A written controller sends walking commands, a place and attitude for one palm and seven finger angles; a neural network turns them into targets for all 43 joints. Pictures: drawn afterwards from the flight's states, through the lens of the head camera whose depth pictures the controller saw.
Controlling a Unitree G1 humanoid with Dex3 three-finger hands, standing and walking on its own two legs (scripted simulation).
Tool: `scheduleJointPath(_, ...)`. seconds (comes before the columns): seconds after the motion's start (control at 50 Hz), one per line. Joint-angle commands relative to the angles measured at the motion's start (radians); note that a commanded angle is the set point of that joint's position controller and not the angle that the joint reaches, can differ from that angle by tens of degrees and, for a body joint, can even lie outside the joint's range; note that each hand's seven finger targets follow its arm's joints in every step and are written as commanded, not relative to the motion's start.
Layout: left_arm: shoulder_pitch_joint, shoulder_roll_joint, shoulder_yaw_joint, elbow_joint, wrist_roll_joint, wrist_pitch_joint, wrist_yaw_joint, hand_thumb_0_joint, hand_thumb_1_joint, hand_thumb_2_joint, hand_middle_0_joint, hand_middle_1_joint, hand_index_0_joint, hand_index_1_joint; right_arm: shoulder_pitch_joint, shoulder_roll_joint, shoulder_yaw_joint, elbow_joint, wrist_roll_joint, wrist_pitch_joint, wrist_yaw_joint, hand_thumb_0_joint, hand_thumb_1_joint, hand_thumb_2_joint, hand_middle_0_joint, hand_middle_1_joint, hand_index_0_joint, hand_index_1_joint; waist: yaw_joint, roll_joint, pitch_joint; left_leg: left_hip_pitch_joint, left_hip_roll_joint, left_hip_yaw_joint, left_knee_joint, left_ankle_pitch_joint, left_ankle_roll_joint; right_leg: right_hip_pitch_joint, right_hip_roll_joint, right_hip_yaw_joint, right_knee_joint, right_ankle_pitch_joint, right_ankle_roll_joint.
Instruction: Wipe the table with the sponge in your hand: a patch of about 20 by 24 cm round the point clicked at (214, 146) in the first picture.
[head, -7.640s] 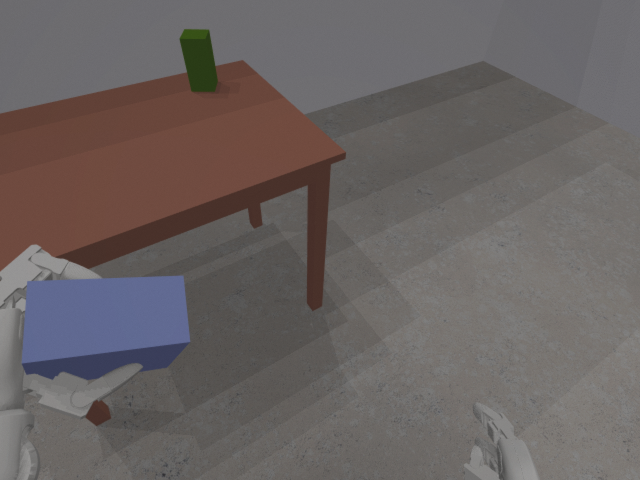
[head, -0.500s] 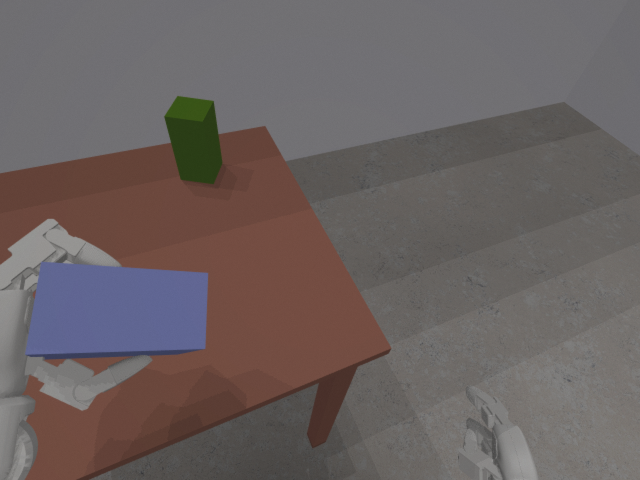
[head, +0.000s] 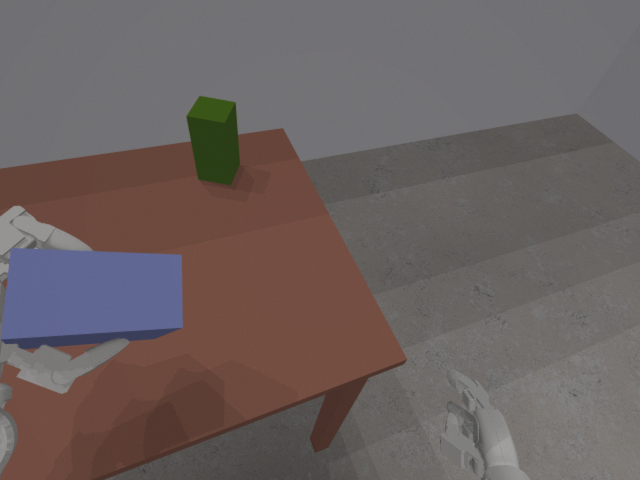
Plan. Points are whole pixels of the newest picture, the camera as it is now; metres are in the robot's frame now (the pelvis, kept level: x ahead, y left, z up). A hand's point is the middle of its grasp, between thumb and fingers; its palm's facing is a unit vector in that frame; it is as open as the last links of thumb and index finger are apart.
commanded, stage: look again from close up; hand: left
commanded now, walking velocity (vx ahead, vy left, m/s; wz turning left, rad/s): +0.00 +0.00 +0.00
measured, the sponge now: (121, 301) +0.24 +0.22 +0.14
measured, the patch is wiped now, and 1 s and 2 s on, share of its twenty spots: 0.00 0.00 0.00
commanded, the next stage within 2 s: shuffle to correct the standing spot in 0.26 s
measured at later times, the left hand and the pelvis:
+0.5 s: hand (89, 308) +0.23 +0.24 +0.15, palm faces +0.36 -0.86 -0.37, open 10.6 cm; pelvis +0.01 -0.01 +0.00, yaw +0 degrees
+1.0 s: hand (164, 309) +0.23 +0.18 +0.15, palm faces +0.30 -0.87 -0.40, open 10.6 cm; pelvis +0.01 -0.07 +0.00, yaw +0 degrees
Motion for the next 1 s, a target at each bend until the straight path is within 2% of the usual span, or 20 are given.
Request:
scheduleJointPath(0.0, -0.052, 0.099, 0.068, -0.228, -0.013, -0.056, 0.005, 0.000, 0.100, 1.300, -1.200, -1.600, -1.200, -1.600, -0.040, -0.170, -0.073, -0.141, 0.005, -0.035, -0.016, 0.000, -0.900, -0.900, 0.200, 0.300, 0.200, 0.300, -0.007, 0.132, -0.161, 0.049, 0.099, -0.128, -0.145, 0.042, -0.051, 0.062, 0.004, 0.039, -0.027, 0.108, -0.063)
scheduleJointPath(0.06, -0.065, 0.090, 0.048, -0.239, -0.008, -0.051, 0.008, 0.000, 0.100, 1.300, -1.200, -1.600, -1.200, -1.600, -0.050, -0.167, -0.067, -0.142, 0.004, -0.036, -0.018, 0.000, -0.900, -0.900, 0.200, 0.300, 0.200, 0.300, -0.007, 0.140, -0.163, 0.051, 0.095, -0.127, -0.150, 0.022, -0.045, 0.061, 0.005, 0.038, -0.036, 0.102, -0.060)
scheduleJointPath(0.12, -0.089, 0.118, 0.067, -0.270, -0.005, -0.048, 0.015, 0.000, 0.100, 1.300, -1.200, -1.600, -1.200, -1.600, -0.048, -0.172, -0.074, -0.141, 0.004, -0.037, -0.023, 0.000, -0.900, -0.900, 0.200, 0.300, 0.200, 0.300, -0.005, 0.126, -0.181, 0.070, 0.090, -0.129, -0.128, 0.059, -0.045, 0.070, -0.002, 0.049, -0.033, 0.139, -0.063)
scheduleJointPath(0.14, -0.087, 0.140, 0.088, -0.276, -0.002, -0.046, 0.021, 0.000, 0.100, 1.300, -1.200, -1.600, -1.200, -1.600, -0.062, -0.171, -0.073, -0.138, 0.007, -0.038, -0.025, 0.000, -0.900, -0.900, 0.200, 0.300, 0.200, 0.300, -0.006, 0.153, -0.187, 0.071, 0.086, -0.124, -0.129, 0.052, -0.044, 0.072, 0.001, 0.050, -0.031, 0.131, -0.061)
scheduleJointPath(0.16, -0.082, 0.118, 0.072, -0.265, -0.006, -0.047, 0.020, 0.000, 0.100, 1.300, -1.200, -1.600, -1.200, -1.600, -0.053, -0.167, -0.071, -0.138, 0.003, -0.035, -0.027, 0.000, -0.900, -0.900, 0.200, 0.300, 0.200, 0.300, -0.004, 0.141, -0.184, 0.063, 0.086, -0.128, -0.130, 0.053, -0.044, 0.078, -0.003, 0.045, -0.035, 0.132, -0.063)
scheduleJointPath(0.24, -0.053, 0.144, 0.105, -0.255, -0.009, -0.043, 0.026, 0.000, 0.100, 1.300, -1.200, -1.600, -1.200, -1.600, -0.060, -0.168, -0.076, -0.134, 0.010, -0.032, -0.031, 0.000, -0.900, -0.900, 0.200, 0.300, 0.200, 0.300, -0.003, 0.151, -0.184, 0.076, 0.083, -0.122, -0.117, 0.092, -0.046, 0.073, -0.007, 0.049, -0.034, 0.150, -0.064)
scheduleJointPath(0.26, -0.045, 0.115, 0.080, -0.241, -0.012, -0.044, 0.021, 0.000, 0.100, 1.300, -1.200, -1.600, -1.200, -1.600, -0.052, -0.166, -0.073, -0.135, 0.006, -0.026, -0.030, 0.000, -0.900, -0.900, 0.200, 0.300, 0.200, 0.300, -0.003, 0.141, -0.174, 0.069, 0.086, -0.120, -0.120, 0.076, -0.044, 0.068, -0.008, 0.045, -0.043, 0.140, -0.064)
scheduleJointPath(0.38, -0.018, 0.108, 0.079, -0.195, -0.020, -0.029, 0.014, 0.000, 0.100, 1.300, -1.200, -1.600, -1.200, -1.600, -0.045, -0.171, -0.079, -0.137, 0.010, -0.013, -0.029, 0.000, -0.900, -0.900, 0.200, 0.300, 0.200, 0.300, -0.010, 0.091, -0.147, 0.063, 0.090, -0.126, -0.133, 0.058, -0.046, 0.048, 0.000, 0.048, -0.060, 0.123, -0.062)
scheduleJointPath(0.42, -0.049, 0.113, 0.076, -0.208, -0.020, -0.029, 0.009, 0.000, 0.100, 1.300, -1.200, -1.600, -1.200, -1.600, -0.048, -0.173, -0.082, -0.142, 0.012, -0.011, -0.028, 0.000, -0.900, -0.900, 0.200, 0.300, 0.200, 0.300, -0.010, 0.101, -0.138, 0.065, 0.107, -0.131, -0.149, 0.047, -0.048, 0.036, 0.010, 0.041, -0.048, 0.096, -0.057)
scheduleJointPath(0.46, -0.073, 0.108, 0.066, -0.222, -0.020, -0.030, 0.010, 0.000, 0.100, 1.300, -1.200, -1.600, -1.200, -1.600, -0.052, -0.169, -0.081, -0.143, 0.012, -0.009, -0.027, 0.000, -0.900, -0.900, 0.200, 0.300, 0.200, 0.300, -0.013, 0.149, -0.133, 0.052, 0.118, -0.139, -0.177, 0.009, -0.047, 0.039, 0.020, 0.033, -0.038, 0.055, -0.055)
scheduleJointPath(0.54, -0.085, 0.144, 0.094, -0.266, -0.021, -0.031, 0.010, 0.000, 0.100, 1.300, -1.200, -1.600, -1.200, -1.600, -0.056, -0.166, -0.086, -0.150, 0.013, -0.012, -0.021, 0.000, -0.900, -0.900, 0.200, 0.300, 0.200, 0.300, -0.009, 0.181, -0.161, 0.073, 0.137, -0.138, -0.165, 0.036, -0.043, 0.043, 0.025, 0.028, -0.017, 0.061, -0.053)
scheduleJointPath(0.56, -0.092, 0.122, 0.074, -0.274, -0.024, -0.032, 0.008, 0.000, 0.100, 1.300, -1.200, -1.600, -1.200, -1.600, -0.049, -0.163, -0.087, -0.155, 0.012, -0.012, -0.019, 0.000, -0.900, -0.900, 0.200, 0.300, 0.200, 0.300, -0.011, 0.180, -0.156, 0.072, 0.143, -0.143, -0.164, 0.037, -0.042, 0.039, 0.024, 0.028, -0.017, 0.059, -0.056)
scheduleJointPath(0.58, -0.086, 0.135, 0.084, -0.276, -0.025, -0.032, 0.009, 0.000, 0.100, 1.300, -1.200, -1.600, -1.200, -1.600, -0.048, -0.165, -0.089, -0.158, 0.012, -0.011, -0.018, 0.000, -0.900, -0.900, 0.200, 0.300, 0.200, 0.300, -0.009, 0.191, -0.158, 0.071, 0.149, -0.144, -0.158, 0.037, -0.041, 0.038, 0.021, 0.027, -0.016, 0.056, -0.055)
scheduleJointPath(0.66, -0.050, 0.120, 0.085, -0.266, -0.031, -0.025, 0.003, 0.000, 0.100, 1.300, -1.200, -1.600, -1.200, -1.600, -0.040, -0.163, -0.093, -0.159, 0.013, -0.005, -0.010, 0.000, -0.900, -0.900, 0.200, 0.300, 0.200, 0.300, -0.010, 0.163, -0.165, 0.072, 0.155, -0.135, -0.135, 0.045, -0.039, 0.034, 0.022, 0.027, -0.019, 0.075, -0.058)
scheduleJointPath(0.74, -0.022, 0.135, 0.105, -0.255, -0.036, -0.016, -0.002, 0.000, 0.100, 1.300, -1.200, -1.600, -1.200, -1.600, -0.041, -0.165, -0.098, -0.158, 0.015, 0.003, -0.010, 0.000, -0.900, -0.900, 0.200, 0.300, 0.200, 0.300, -0.011, 0.173, -0.171, 0.087, 0.161, -0.117, -0.104, 0.089, -0.037, 0.013, 0.020, 0.031, -0.014, 0.102, -0.060)
scheduleJointPath(0.76, -0.030, 0.118, 0.085, -0.255, -0.040, -0.014, -0.008, 0.000, 0.100, 1.300, -1.200, -1.600, -1.200, -1.600, -0.037, -0.166, -0.097, -0.162, 0.012, 0.005, -0.010, 0.000, -0.900, -0.900, 0.200, 0.300, 0.200, 0.300, -0.012, 0.165, -0.161, 0.073, 0.164, -0.122, -0.101, 0.084, -0.035, 0.013, 0.020, 0.029, -0.016, 0.100, -0.059)
scheduleJointPath(0.78, -0.024, 0.138, 0.102, -0.253, -0.040, -0.012, -0.008, 0.000, 0.100, 1.300, -1.200, -1.600, -1.200, -1.600, -0.037, -0.168, -0.101, -0.166, 0.013, 0.007, -0.011, 0.000, -0.900, -0.900, 0.200, 0.300, 0.200, 0.300, -0.011, 0.165, -0.162, 0.074, 0.167, -0.115, -0.087, 0.088, -0.034, 0.010, 0.013, 0.036, -0.017, 0.109, -0.060)
scheduleJointPath(0.92, -0.010, 0.151, 0.114, -0.257, -0.058, 0.007, -0.016, 0.000, 0.100, 1.300, -1.200, -1.600, -1.200, -1.600, -0.033, -0.168, -0.108, -0.165, 0.013, 0.022, -0.020, 0.000, -0.900, -0.900, 0.200, 0.300, 0.200, 0.300, -0.014, 0.065, -0.182, 0.075, 0.129, -0.077, 0.026, 0.105, -0.042, -0.007, -0.029, 0.077, -0.027, 0.185, -0.086)
scheduleJointPath(0.94, 0.006, 0.155, 0.115, -0.259, -0.059, 0.012, -0.011, 0.000, 0.100, 1.300, -1.200, -1.600, -1.200, -1.600, -0.037, -0.168, -0.106, -0.159, 0.017, 0.023, -0.021, 0.000, -0.900, -0.900, 0.200, 0.300, 0.200, 0.300, -0.020, 0.084, -0.181, 0.087, 0.120, -0.075, 0.029, 0.089, -0.040, -0.029, -0.031, 0.093, -0.032, 0.176, -0.095)
scheduleJointPath(0.98, -0.005, 0.157, 0.114, -0.278, -0.064, 0.014, -0.012, 0.000, 0.100, 1.300, -1.200, -1.600, -1.200, -1.600, -0.033, -0.169, -0.110, -0.164, 0.014, 0.025, -0.025, 0.000, -0.900, -0.900, 0.200, 0.300, 0.200, 0.300, -0.020, 0.064, -0.177, 0.084, 0.113, -0.073, 0.055, 0.083, -0.042, -0.044, -0.044, 0.101, -0.025, 0.184, -0.101)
